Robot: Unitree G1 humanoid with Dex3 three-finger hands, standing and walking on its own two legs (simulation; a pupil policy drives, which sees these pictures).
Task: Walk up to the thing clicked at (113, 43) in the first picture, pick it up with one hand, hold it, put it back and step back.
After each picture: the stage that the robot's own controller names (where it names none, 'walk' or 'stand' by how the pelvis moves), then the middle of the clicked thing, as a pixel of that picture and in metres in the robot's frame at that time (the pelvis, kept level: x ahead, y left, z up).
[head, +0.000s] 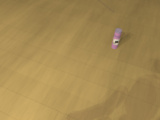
stand; (116, 39) +1.39 -0.43 -0.65
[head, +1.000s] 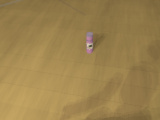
walk; (89, 43) +1.32 -0.02 -0.62
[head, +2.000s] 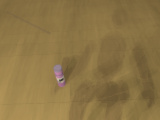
walk; (59, 76) +0.84 +0.23 -0.64
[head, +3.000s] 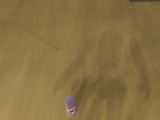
walk; (70, 106) +0.57 +0.13 -0.65
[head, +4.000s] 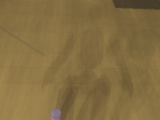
stand; out of the picture +0.47 +0.14 -0.64
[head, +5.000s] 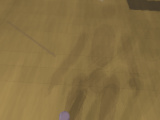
stand; out of the picture +0.45 +0.10 -0.65
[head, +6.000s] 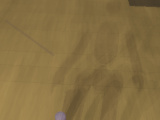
stand; out of the picture +0.43 +0.13 -0.65
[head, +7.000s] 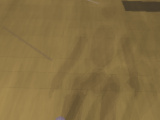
stand; out of the picture +0.42 +0.13 -0.66
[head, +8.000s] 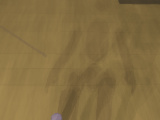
stand; out of the picture +0.42 +0.15 -0.65
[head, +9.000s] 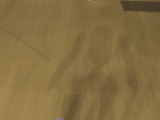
stand; out of the picture +0.41 +0.13 -0.66
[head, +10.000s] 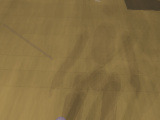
stand; out of the picture +0.41 +0.12 -0.66
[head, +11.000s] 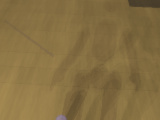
go down; out of the picture +0.41 +0.11 -0.66
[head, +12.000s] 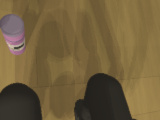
go down; (15, 38) +0.51 +0.17 -0.24
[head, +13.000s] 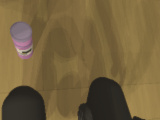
close in; (23, 43) +0.51 +0.16 -0.26
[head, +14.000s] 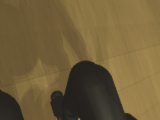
close in; out of the picture +0.50 +0.21 -0.17
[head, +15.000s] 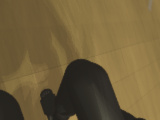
close; out of the picture +0.50 +0.22 -0.18
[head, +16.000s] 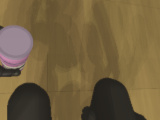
lift; (14, 56) +0.39 +0.20 -0.05
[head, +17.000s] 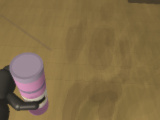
hold; (33, 89) +0.30 +0.14 +0.08
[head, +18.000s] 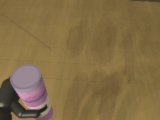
hold; (36, 98) +0.29 +0.14 +0.04
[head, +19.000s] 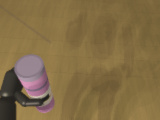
crouch; (38, 88) +0.32 +0.14 +0.03
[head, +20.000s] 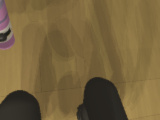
crouch; out of the picture +0.51 +0.17 -0.04
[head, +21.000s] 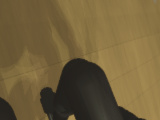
lower; out of the picture +0.48 +0.24 -0.18
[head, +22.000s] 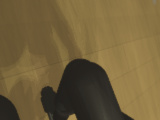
lower; out of the picture +0.48 +0.24 -0.18
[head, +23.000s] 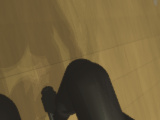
lower; out of the picture +0.48 +0.23 -0.18
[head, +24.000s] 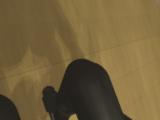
lower; out of the picture +0.48 +0.23 -0.18
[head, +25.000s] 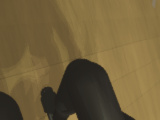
draw back; out of the picture +0.48 +0.21 -0.19
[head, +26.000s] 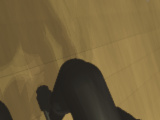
withdraw; out of the picture +0.47 +0.23 -0.19
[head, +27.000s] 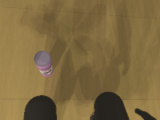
walk; (45, 65) +0.48 +0.14 -0.36
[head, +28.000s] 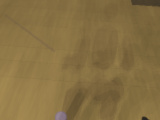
stand; out of the picture +0.42 +0.10 -0.59
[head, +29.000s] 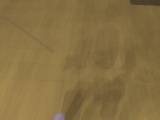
stand; out of the picture +0.42 +0.12 -0.60
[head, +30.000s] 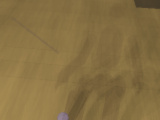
stand; out of the picture +0.42 +0.11 -0.63
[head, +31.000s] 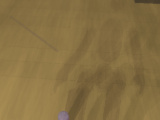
walk; out of the picture +0.42 +0.11 -0.65
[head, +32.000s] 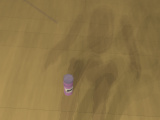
walk; (68, 85) +0.59 +0.07 -0.63
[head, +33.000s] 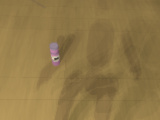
walk; (55, 54) +0.88 +0.22 -0.62
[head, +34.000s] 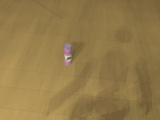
stand; (67, 54) +1.09 +0.13 -0.64
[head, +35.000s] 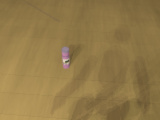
stand; (65, 58) +1.08 +0.13 -0.66
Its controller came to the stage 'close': yes
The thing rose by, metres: 0.69
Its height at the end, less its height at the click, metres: +0.00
